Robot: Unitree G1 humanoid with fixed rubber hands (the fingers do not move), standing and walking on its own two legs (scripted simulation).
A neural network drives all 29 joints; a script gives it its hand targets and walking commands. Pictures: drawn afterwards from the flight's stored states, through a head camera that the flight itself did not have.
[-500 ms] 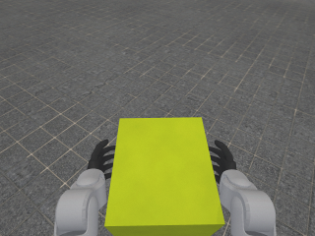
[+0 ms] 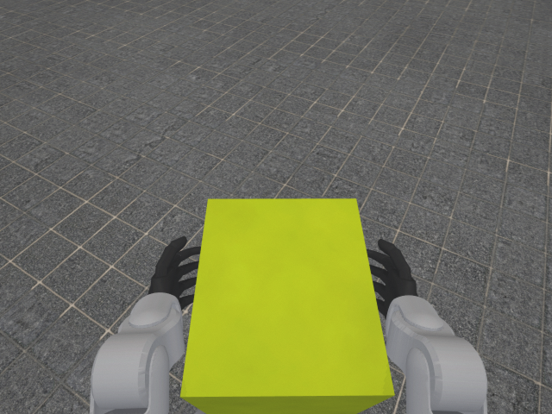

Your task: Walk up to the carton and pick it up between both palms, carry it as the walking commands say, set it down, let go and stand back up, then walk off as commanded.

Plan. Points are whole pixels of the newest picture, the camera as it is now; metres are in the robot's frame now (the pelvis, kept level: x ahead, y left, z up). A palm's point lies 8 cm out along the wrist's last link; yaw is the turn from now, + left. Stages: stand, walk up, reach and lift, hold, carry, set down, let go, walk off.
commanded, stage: carry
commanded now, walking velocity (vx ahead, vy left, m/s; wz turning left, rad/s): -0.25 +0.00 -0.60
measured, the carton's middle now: (281, 318) +0.26 +0.01 +0.02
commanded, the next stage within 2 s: none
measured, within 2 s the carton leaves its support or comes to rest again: neither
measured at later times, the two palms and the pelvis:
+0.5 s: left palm (168, 335) +0.20 +0.15 +0.07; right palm out of the picture +0.13 -0.13 +0.06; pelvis -0.07 +0.07 -0.02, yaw -16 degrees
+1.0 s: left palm out of the picture +0.07 +0.18 +0.09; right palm out of the picture -0.04 -0.08 +0.10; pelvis -0.20 +0.14 +0.00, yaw -24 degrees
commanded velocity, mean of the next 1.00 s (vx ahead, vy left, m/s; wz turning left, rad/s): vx -0.16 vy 0.00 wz -0.38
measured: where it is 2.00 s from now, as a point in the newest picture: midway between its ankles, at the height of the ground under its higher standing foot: outside the picture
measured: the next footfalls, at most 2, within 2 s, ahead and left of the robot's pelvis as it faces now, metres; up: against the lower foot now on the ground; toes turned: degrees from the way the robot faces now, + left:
left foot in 0.18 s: +0.11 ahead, +0.18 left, +0.00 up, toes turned +1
right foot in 0.48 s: -0.09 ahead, -0.04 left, +0.00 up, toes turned -24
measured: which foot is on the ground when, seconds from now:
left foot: up 0.00-0.16, down 0.18-0.48, up 0.50-0.80, down 0.82-1.00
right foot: down 0.00-0.18, up 0.20-0.46, down 0.48-0.84, up 0.86-1.00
